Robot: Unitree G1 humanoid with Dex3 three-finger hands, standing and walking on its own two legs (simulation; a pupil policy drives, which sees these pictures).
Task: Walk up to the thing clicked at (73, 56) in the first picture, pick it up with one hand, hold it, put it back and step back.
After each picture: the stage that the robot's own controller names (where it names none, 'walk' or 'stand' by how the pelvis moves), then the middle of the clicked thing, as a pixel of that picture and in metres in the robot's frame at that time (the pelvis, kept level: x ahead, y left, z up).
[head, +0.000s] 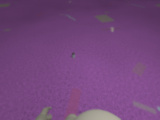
stand; (73, 55) +1.26 +0.38 -0.72
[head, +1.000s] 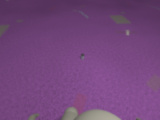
walk; (82, 56) +1.17 +0.15 -0.70
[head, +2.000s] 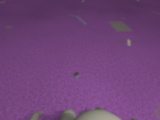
walk; (76, 75) +0.74 +0.17 -0.71
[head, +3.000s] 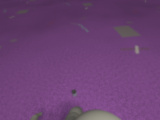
walk; (74, 92) +0.48 +0.25 -0.70
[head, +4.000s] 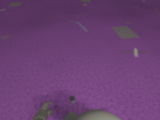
stand; (72, 99) +0.36 +0.19 -0.72
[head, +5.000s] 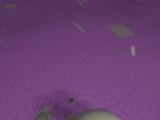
stand; (71, 101) +0.33 +0.21 -0.72
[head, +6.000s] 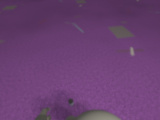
stand; (71, 102) +0.34 +0.22 -0.73
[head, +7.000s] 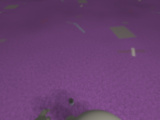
stand; (71, 101) +0.34 +0.21 -0.73
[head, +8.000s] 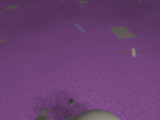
stand; (71, 101) +0.34 +0.21 -0.73
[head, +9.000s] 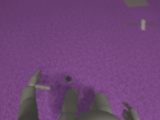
go down; (69, 79) +0.39 +0.21 -0.56
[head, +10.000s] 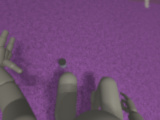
go down; (62, 63) +0.43 +0.24 -0.31
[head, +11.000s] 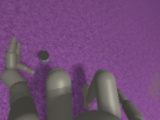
close in; (44, 57) +0.41 +0.27 -0.24
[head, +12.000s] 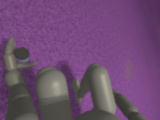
close; (22, 55) +0.40 +0.29 -0.22
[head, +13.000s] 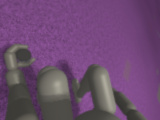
lift; (24, 56) +0.39 +0.29 -0.22
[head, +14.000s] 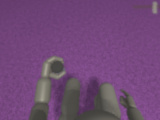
lift; (59, 69) +0.33 +0.22 -0.01
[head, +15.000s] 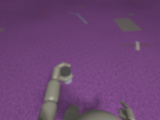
hold; (66, 75) +0.32 +0.17 +0.00
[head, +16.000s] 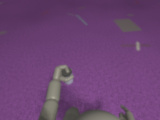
hold; (67, 76) +0.32 +0.17 +0.00
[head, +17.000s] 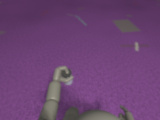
crouch; (67, 77) +0.32 +0.17 -0.01
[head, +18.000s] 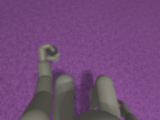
crouch; (53, 54) +0.45 +0.24 -0.10
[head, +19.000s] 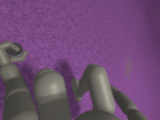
lower; (17, 53) +0.41 +0.31 -0.23
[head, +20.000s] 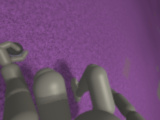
lower; (17, 53) +0.41 +0.31 -0.23
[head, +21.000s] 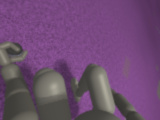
lower; (16, 53) +0.41 +0.31 -0.22
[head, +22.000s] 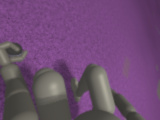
lower; (16, 53) +0.41 +0.31 -0.22
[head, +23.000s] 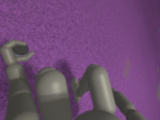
open; (21, 52) +0.41 +0.30 -0.23
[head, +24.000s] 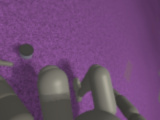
stand; (26, 52) +0.41 +0.29 -0.23
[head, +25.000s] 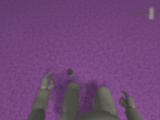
walk; (70, 73) +0.42 +0.21 -0.49
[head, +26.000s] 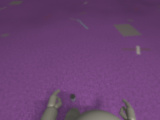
stand; (73, 97) +0.38 +0.19 -0.66
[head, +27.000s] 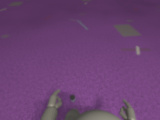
stand; (72, 98) +0.37 +0.19 -0.67
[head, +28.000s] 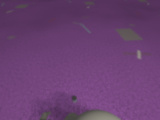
stand; (74, 99) +0.39 +0.18 -0.72
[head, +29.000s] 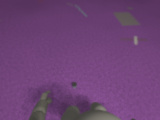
walk; (74, 85) +0.45 +0.14 -0.71
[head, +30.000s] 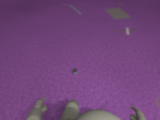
walk; (75, 71) +0.68 +0.22 -0.69
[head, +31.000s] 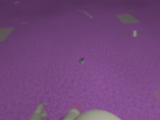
stand; (82, 61) +1.02 +0.20 -0.69
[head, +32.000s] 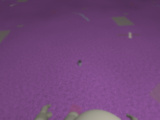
stand; (79, 63) +1.02 +0.21 -0.71
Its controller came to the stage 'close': yes
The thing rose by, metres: 0.72
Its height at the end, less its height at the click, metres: +0.00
